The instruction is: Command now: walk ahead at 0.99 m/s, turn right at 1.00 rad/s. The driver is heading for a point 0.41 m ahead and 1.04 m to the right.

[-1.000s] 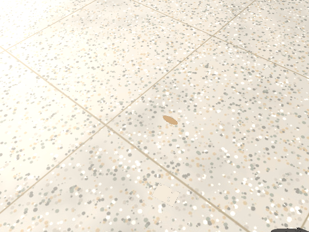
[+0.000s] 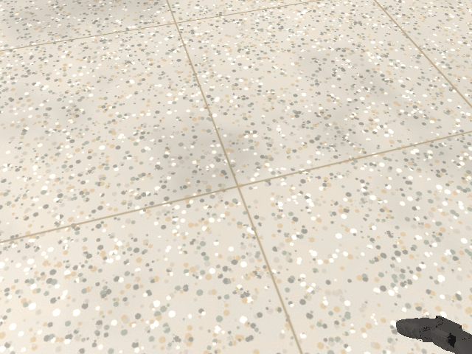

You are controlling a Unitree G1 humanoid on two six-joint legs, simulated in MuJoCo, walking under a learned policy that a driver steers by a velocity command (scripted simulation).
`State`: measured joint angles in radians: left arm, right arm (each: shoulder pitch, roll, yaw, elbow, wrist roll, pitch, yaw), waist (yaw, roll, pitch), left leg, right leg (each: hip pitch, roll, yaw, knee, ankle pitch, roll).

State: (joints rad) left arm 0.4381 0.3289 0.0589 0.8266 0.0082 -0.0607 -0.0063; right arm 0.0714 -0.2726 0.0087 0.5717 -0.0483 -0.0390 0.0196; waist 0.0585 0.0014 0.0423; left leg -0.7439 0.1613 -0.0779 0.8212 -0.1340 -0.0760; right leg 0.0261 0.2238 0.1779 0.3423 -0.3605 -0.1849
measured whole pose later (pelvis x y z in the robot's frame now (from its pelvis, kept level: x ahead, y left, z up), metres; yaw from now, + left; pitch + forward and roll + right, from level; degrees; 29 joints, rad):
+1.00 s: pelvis +0.66 -0.10 +0.00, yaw -56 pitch +3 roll +1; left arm 0.35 0.34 0.10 0.73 0.01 -0.02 -0.04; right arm 0.04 -0.31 -0.02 0.59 -0.02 -0.03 -0.03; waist 0.08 0.01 -0.02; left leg -0.36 -0.03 -0.09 0.50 -0.17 -0.04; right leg -0.23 0.22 0.35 0.66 -0.43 -0.10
